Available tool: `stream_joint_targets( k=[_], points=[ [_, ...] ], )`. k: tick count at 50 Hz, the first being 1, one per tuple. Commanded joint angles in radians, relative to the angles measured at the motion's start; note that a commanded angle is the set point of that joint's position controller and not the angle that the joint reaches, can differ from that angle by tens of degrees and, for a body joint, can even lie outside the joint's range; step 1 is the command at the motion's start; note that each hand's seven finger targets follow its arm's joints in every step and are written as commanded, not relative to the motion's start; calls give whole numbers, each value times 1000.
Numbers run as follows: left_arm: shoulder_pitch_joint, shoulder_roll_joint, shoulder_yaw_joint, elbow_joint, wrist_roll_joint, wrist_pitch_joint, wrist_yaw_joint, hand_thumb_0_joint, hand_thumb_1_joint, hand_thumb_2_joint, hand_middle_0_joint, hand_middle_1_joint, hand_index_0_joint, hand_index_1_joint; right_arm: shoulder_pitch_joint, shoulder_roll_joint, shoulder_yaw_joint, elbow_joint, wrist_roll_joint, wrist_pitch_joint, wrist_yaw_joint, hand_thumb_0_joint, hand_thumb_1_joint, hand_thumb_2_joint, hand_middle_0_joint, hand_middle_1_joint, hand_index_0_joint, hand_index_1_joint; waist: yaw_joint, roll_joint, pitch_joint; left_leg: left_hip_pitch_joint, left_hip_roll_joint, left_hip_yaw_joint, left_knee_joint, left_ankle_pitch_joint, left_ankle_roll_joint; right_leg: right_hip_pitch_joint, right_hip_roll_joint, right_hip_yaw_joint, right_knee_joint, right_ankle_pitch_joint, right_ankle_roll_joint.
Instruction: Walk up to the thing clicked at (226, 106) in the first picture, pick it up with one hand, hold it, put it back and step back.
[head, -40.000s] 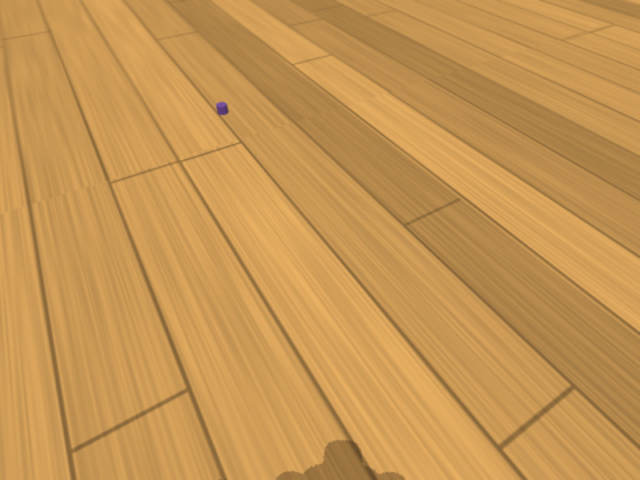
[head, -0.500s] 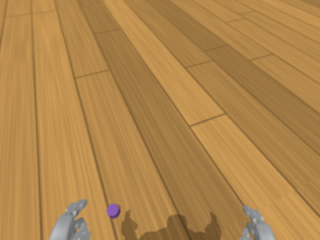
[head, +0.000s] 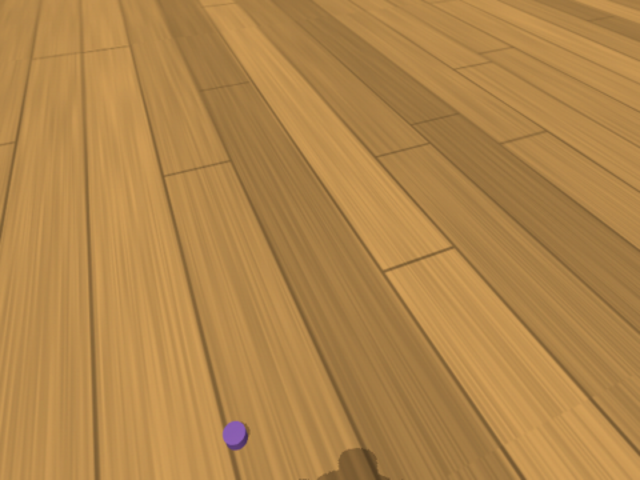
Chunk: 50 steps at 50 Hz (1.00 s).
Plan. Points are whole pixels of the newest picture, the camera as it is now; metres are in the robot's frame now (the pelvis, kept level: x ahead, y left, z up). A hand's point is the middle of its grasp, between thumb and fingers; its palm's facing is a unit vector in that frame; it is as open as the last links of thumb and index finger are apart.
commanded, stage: stand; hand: left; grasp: from above
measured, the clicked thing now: (235, 435) +0.40 +0.27 -0.75
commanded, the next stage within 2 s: step back in 1.96 s
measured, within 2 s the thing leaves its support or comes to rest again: neither
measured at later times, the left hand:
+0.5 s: hand out of the picture +0.05 +0.23 -0.15, palm faces +0.02 -0.94 -0.33, open 7.3 cm
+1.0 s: hand out of the picture +0.07 +0.23 -0.15, palm faces +0.01 -0.94 -0.33, open 7.3 cm
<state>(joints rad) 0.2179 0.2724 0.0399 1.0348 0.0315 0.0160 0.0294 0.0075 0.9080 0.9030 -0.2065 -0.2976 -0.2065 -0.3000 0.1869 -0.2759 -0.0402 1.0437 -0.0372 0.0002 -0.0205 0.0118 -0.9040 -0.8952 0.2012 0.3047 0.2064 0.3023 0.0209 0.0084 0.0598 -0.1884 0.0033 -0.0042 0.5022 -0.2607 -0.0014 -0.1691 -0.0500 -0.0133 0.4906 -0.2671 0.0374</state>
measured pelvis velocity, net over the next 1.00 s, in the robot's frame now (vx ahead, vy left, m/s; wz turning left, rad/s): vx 0.00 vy -0.01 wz -0.01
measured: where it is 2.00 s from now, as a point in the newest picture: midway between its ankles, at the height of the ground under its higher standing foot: outside the picture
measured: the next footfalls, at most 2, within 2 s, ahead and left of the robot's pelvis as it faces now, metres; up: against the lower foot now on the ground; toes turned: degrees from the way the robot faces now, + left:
none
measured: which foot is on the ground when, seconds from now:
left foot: down 0.00-1.00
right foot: down 0.00-1.00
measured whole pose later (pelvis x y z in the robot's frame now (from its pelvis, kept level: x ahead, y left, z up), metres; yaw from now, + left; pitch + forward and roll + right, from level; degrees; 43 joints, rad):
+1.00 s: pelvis +0.00 -0.01 +0.01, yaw +0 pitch -3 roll +0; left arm 0.11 0.30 0.03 1.16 0.02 -0.01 0.01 0.00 0.91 0.90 -0.21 -0.30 -0.21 -0.30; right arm 0.12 -0.32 -0.01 1.14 -0.02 -0.01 -0.01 0.01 -0.90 -0.90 0.20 0.30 0.21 0.30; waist 0.00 0.01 0.06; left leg -0.10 0.02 0.00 0.34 -0.18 -0.02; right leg -0.08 -0.03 -0.01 0.33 -0.19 0.02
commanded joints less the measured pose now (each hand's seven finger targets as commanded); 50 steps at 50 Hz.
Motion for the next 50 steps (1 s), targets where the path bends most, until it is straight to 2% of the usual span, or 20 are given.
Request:
stream_joint_targets(
  k=[1,5,12,13,17,22,25,27,29,35,38,39,42,44,46,50],
  points=[
    [-52,180,33,-22,-3,-28,15,0,900,900,-200,-300,-200,-301,-37,-187,-36,-35,7,-28,-17,0,-900,-900,200,300,200,300,-4,-1,-32,16,83,-100,-155,126,28,37,-56,67,-130,121,-47],
    [-56,188,33,16,1,-26,14,0,900,900,-200,-300,-200,-301,-49,-191,-35,-18,7,-20,-14,0,-900,-900,200,300,200,300,-5,3,0,1,84,-108,-197,18,27,26,-49,58,-156,61,-42],
    [-72,196,30,48,-3,-32,12,0,900,900,-200,-300,-200,-301,-51,-193,-29,6,11,-23,-11,0,-900,-900,200,300,200,300,-9,-10,-16,38,89,-100,-200,99,23,45,-62,68,-184,100,-44],
    [-77,195,30,48,-5,-35,11,0,900,900,-200,-300,-200,-301,-51,-195,-26,9,11,-24,-11,0,-900,-900,200,300,200,300,-8,-3,-22,39,91,-96,-192,127,26,60,-67,72,-185,138,-42],
    [-89,202,29,60,-6,-29,9,0,900,900,-200,-300,-200,-301,-60,-200,-22,19,12,-23,-11,0,-900,-900,200,300,200,300,-8,-4,-15,47,92,-97,-212,93,21,47,-60,66,-189,109,-44],
    [-96,208,25,62,-5,-35,7,0,900,900,-200,-300,-200,-301,-69,-212,-19,24,16,-24,-10,0,-900,-900,200,300,200,300,-12,-4,-38,71,97,-91,-199,156,22,54,-65,69,-203,144,-41],
    [-109,214,27,68,-8,-33,7,0,900,900,-200,-300,-200,-301,-70,-213,-16,30,14,-21,-9,0,-900,-900,200,300,200,300,-14,-9,-35,53,97,-87,-207,133,23,67,-68,70,-206,140,-42],
    [-112,216,27,67,-11,-36,7,0,900,900,-200,-300,-200,-301,-73,-211,-13,32,16,-24,-9,0,-900,-900,200,300,200,300,-12,-12,-50,71,103,-84,-197,206,23,78,-72,73,-201,198,-44],
    [-115,217,26,72,-12,-35,6,0,900,900,-200,-300,-200,-301,-72,-208,-10,36,15,-24,-9,0,-900,-900,200,300,200,300,-13,-13,-46,67,99,-80,-207,176,20,78,-68,68,-204,166,-42],
    [-127,226,27,71,-12,-39,3,0,900,900,-200,-300,-200,-301,-84,-223,-10,35,18,-26,-6,0,-900,-900,200,300,200,300,-14,-22,-57,73,108,-81,-203,223,20,85,-70,68,-207,199,-42],
    [-126,223,25,73,-12,-39,1,0,900,900,-200,-300,-200,-301,-90,-230,-10,38,18,-26,-8,0,-900,-900,200,300,200,300,-14,-9,-66,94,111,-78,-199,228,21,81,-72,73,-211,210,-44],
    [-126,225,25,72,-12,-38,0,0,900,900,-200,-300,-200,-301,-86,-232,-8,41,20,-26,-7,0,-900,-900,200,300,200,300,-16,5,-53,81,107,-76,-207,201,19,74,-71,73,-216,196,-41],
    [-136,227,26,71,-16,-38,0,0,900,900,-200,-300,-200,-301,-82,-226,-4,44,19,-28,-8,0,-900,-900,200,300,200,300,-17,0,-69,78,111,-74,-209,235,19,103,-74,73,-200,240,-46],
    [-130,224,25,78,-15,-35,-1,0,900,900,-200,-300,-200,-301,-95,-230,-5,43,18,-28,-7,0,-900,-900,200,300,200,300,-12,-3,-56,76,110,-77,-218,199,20,85,-66,66,-208,186,-44],
    [-139,229,26,74,-14,-36,-2,0,900,900,-200,-300,-200,-301,-96,-231,-5,40,19,-28,-6,0,-900,-900,200,300,200,300,-15,-18,-57,76,114,-78,-217,208,21,81,-68,68,-212,181,-45],
    [-136,230,25,72,-16,-38,-4,0,900,900,-200,-300,-200,-301,-104,-240,-5,41,20,-30,-5,0,-900,-900,200,300,200,300,-13,4,-67,91,117,-77,-208,235,22,85,-73,71,-207,219,-46]
  ],
)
